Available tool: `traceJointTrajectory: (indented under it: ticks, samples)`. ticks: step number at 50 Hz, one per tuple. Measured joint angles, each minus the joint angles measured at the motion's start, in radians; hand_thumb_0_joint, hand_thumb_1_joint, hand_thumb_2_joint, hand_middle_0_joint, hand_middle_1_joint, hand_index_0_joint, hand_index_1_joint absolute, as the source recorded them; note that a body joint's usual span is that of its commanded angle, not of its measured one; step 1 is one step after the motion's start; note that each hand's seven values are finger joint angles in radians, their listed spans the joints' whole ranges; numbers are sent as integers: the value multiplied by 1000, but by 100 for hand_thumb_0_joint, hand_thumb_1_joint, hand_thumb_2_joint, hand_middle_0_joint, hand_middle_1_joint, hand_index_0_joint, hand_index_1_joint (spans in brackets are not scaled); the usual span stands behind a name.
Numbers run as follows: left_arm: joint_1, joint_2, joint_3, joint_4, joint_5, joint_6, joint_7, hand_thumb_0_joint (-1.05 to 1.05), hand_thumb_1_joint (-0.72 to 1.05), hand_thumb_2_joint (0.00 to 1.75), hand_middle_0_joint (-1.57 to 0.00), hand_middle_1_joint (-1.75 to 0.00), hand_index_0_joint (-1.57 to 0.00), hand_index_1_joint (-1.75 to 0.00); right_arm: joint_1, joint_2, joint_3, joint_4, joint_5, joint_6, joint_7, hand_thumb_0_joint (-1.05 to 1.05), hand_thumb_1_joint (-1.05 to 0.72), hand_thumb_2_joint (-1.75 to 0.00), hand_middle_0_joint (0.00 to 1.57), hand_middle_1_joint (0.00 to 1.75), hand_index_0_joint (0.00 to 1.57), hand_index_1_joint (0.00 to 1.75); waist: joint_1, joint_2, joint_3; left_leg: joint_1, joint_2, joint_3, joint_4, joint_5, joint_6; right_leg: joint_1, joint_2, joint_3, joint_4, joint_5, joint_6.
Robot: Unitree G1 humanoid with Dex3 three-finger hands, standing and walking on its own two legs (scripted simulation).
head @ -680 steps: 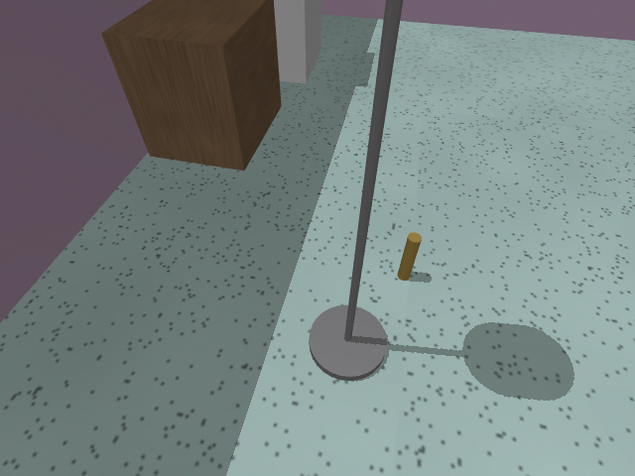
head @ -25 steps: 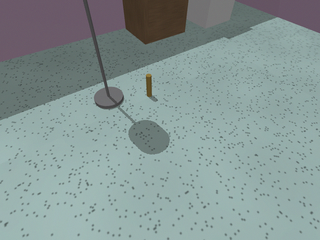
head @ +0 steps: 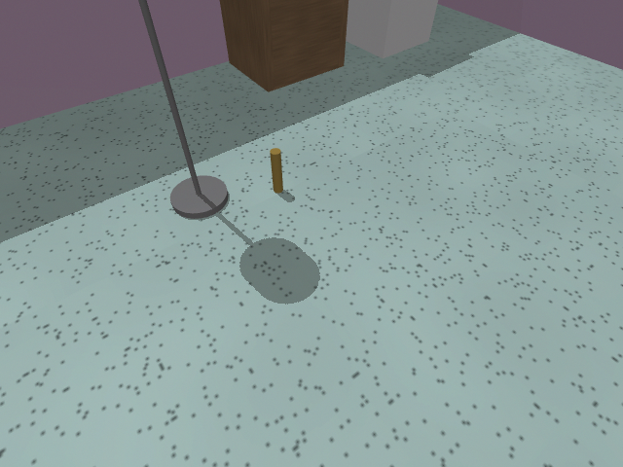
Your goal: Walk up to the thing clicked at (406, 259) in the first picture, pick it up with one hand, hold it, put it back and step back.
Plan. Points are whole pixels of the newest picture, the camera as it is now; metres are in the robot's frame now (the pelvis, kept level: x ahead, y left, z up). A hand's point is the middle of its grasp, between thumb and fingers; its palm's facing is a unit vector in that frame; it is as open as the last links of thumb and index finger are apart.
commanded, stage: stand
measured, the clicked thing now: (276, 171) +1.47 +0.18 -0.67
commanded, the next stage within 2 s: walk up in 1.96 s
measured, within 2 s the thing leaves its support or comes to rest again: neither
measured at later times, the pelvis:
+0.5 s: pelvis +0.01 -0.01 +0.00, yaw -1 degrees
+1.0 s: pelvis +0.02 -0.01 +0.00, yaw -1 degrees
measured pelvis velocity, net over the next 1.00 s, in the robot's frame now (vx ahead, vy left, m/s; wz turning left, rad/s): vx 0.02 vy -0.01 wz -0.02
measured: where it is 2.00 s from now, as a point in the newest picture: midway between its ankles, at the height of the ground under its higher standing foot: outside the picture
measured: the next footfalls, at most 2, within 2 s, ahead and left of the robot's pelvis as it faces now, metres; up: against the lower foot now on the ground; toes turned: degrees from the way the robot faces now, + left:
none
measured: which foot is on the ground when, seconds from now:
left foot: down 0.00-1.00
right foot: down 0.00-1.00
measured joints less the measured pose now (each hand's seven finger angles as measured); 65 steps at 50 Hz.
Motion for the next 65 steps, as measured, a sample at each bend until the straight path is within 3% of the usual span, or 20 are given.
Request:
traceJointTrajectory:
  ticks: [65]
  samples:
    - [9,0,-7,-9,-3,0,-1,1,90,90,-20,-30,-20,-30,15,-13,20,-15,0,-7,-9,0,-91,-90,20,30,21,29,0,11,-2,37,21,17,-22,-23,-14,23,20,16,-10,-22,-13]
